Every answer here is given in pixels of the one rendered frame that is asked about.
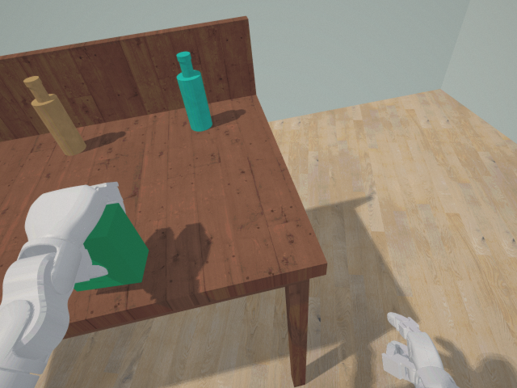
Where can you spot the sponge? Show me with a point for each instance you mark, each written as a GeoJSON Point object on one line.
{"type": "Point", "coordinates": [115, 245]}

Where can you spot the robot right hand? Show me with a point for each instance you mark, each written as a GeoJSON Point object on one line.
{"type": "Point", "coordinates": [403, 361]}

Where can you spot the left robot forearm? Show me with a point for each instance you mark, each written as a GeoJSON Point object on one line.
{"type": "Point", "coordinates": [34, 314]}

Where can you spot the robot left hand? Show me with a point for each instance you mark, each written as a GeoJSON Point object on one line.
{"type": "Point", "coordinates": [71, 214]}

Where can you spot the table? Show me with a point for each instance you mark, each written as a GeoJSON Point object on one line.
{"type": "Point", "coordinates": [217, 209]}

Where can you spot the right robot forearm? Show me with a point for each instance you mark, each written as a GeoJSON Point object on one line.
{"type": "Point", "coordinates": [433, 377]}

